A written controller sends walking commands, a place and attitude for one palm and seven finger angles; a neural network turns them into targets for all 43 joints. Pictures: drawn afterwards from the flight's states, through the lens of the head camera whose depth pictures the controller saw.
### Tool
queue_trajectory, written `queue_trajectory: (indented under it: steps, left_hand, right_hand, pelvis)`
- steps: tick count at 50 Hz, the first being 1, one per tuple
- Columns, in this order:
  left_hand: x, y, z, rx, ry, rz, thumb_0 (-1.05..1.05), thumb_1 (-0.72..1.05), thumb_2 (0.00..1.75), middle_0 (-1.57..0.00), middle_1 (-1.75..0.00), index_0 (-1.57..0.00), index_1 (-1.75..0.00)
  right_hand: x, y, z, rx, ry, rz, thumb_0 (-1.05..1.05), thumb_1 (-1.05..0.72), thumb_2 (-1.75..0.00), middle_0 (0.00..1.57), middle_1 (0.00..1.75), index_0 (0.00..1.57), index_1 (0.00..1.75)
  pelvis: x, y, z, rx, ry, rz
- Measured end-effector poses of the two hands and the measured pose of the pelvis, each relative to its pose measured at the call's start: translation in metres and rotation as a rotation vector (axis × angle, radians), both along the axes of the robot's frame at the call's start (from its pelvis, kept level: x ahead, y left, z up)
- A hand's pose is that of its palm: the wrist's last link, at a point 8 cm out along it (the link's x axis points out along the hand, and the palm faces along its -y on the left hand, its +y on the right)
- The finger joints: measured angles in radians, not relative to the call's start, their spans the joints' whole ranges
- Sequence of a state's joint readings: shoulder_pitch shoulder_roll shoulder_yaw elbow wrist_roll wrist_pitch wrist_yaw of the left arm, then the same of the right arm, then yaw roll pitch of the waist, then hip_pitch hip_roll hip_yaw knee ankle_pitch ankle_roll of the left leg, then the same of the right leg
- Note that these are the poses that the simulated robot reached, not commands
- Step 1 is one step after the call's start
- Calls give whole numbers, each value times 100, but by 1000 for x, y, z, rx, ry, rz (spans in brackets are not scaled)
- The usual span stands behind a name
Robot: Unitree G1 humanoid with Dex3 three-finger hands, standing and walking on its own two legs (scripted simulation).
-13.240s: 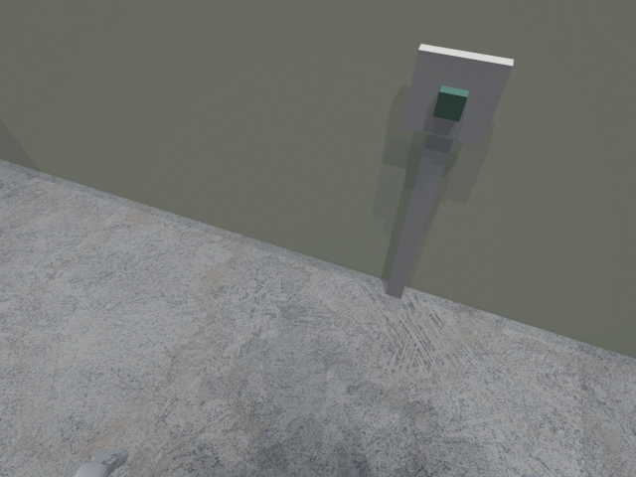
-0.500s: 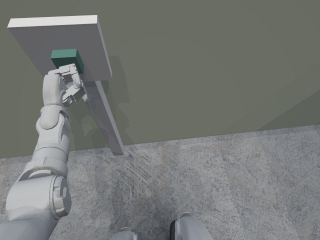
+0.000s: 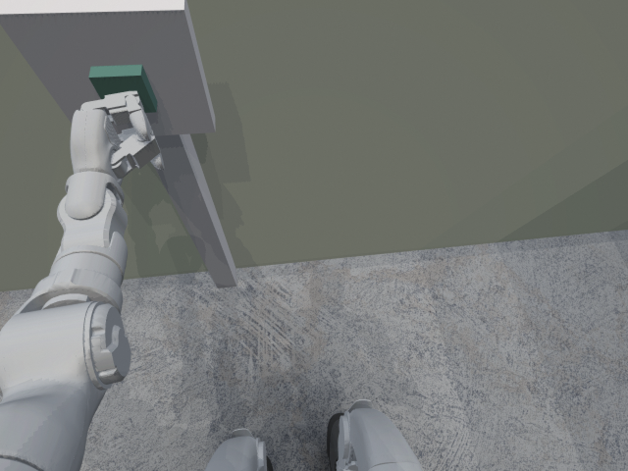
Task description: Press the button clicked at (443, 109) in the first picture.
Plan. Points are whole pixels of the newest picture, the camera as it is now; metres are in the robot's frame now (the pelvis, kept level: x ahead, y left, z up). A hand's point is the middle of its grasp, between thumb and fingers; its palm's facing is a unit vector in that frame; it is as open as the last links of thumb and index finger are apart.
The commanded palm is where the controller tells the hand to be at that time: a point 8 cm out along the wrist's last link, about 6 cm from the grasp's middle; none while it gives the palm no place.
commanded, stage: press the button with the knuckle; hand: left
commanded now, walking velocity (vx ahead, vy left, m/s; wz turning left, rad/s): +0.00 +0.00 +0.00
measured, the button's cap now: (126, 85) +0.57 +0.19 +0.11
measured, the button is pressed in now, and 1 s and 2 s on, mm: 9 0 0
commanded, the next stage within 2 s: hold the button down briefly in 0.04 s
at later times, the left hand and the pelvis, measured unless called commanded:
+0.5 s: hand (151, 140) +0.51 +0.16 +0.07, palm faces +0.04 -1.00 -0.05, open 3.0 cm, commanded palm +0.51 +0.21 +0.08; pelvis -0.03 +0.00 -0.01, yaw +1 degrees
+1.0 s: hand (156, 155) +0.49 +0.16 +0.07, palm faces +0.04 -1.00 -0.02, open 3.2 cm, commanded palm +0.44 +0.21 +0.08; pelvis +0.01 +0.00 +0.01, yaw -1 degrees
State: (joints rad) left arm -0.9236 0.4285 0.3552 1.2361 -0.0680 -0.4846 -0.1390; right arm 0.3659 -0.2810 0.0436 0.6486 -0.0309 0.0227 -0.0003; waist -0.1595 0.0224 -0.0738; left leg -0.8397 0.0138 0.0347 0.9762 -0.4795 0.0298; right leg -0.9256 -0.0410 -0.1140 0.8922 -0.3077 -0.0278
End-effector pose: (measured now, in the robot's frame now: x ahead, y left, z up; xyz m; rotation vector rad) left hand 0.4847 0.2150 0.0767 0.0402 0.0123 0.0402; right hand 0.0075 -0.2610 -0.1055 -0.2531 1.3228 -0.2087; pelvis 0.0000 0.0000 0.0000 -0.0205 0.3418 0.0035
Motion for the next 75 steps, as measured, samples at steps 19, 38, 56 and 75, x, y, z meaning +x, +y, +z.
queue_trajectory:
  steps: [19, 38, 56, 75]
  left_hand:
    - [2, 1, 0, 6, 7, 10, 0, 77, 98, -130, -150, -139, -150]
    - [1, 0, -2, -11, -2, 12, 4, 81, 93, -130, -150, -141, -150]
    - [-34, -10, -5, -21, -16, -8, 2, 89, 90, -130, -150, -131, -150]
    - [-102, -3, -3, -10, -19, 3, 2, 90, 90, -131, -150, -130, -150]
  right_hand:
    - [-35, -3, -1, -24, 22, 14, 1, -90, -90, 20, 30, 20, 30]
    - [-36, 3, 2, -11, 13, 3, 1, -90, -90, 20, 30, 20, 30]
    - [51, 10, 12, 45, -121, -11, 1, -90, -90, 20, 30, 20, 30]
    - [153, 17, 23, 61, -356, 117, 1, -90, -90, 20, 30, 20, 30]
  pelvis:
    - [-21, -1, -9, -8, 26, 16]
    - [-20, 2, -8, -5, 24, 3]
    - [23, 5, 13, 4, -37, -29]
    - [30, -1, 19, 9, -105, 14]
